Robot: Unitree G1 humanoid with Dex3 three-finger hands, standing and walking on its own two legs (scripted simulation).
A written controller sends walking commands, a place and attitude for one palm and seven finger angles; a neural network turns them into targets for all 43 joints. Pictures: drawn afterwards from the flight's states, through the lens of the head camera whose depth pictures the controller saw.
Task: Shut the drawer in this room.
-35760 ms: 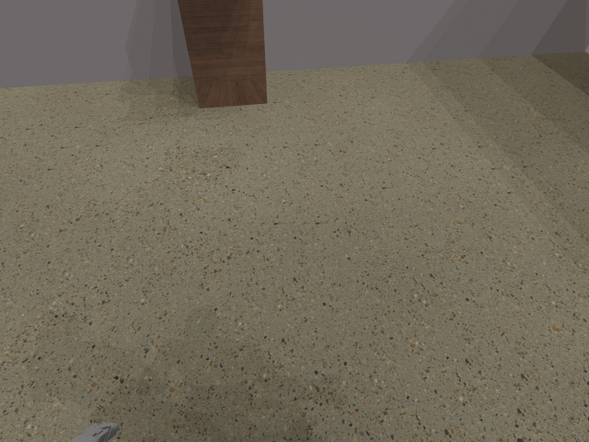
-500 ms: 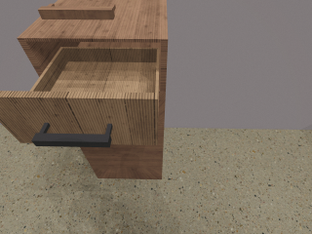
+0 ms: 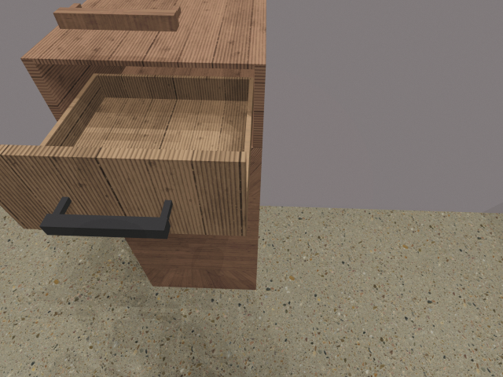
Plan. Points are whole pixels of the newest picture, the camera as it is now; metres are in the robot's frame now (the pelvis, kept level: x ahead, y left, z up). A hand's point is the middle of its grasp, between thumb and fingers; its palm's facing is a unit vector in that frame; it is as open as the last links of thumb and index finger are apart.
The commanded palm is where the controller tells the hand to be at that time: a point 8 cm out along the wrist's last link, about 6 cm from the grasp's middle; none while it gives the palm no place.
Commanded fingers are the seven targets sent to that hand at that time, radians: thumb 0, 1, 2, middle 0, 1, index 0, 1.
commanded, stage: look again from close up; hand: left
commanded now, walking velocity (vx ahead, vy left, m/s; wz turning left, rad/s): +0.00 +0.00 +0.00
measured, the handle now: (111, 215) +0.31 +0.23 +0.11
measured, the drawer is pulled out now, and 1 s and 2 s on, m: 0.24 0.24 0.24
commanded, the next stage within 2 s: raise the hand and make a fist in 0.38 s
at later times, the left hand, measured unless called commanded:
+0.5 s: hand out of the picture -0.01 +0.15 -0.18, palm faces +0.05 -0.98 -0.19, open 7.3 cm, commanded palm +0.09 +0.21 -0.07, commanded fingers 0.00 0.90 0.90 -0.24 -0.34 -0.24 -0.34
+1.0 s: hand out of the picture +0.11 +0.17 +0.01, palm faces +0.17 -0.99 -0.02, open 5.4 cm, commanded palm +0.09 +0.21 +0.03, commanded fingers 0.00 0.90 0.90 -0.74 -0.88 -0.74 -0.88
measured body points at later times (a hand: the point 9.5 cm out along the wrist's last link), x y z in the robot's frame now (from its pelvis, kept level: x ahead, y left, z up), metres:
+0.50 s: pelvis +0.00 -0.01 +0.00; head +0.02 -0.01 +0.45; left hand -0.01 +0.20 -0.16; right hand -0.01 -0.21 -0.17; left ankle -0.04 +0.12 -0.74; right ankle -0.01 -0.07 -0.74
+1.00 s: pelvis -0.04 +0.01 -0.05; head -0.02 +0.01 +0.40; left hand +0.09 +0.23 +0.01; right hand +0.22 -0.20 -0.06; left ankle -0.04 +0.12 -0.74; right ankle -0.01 -0.07 -0.74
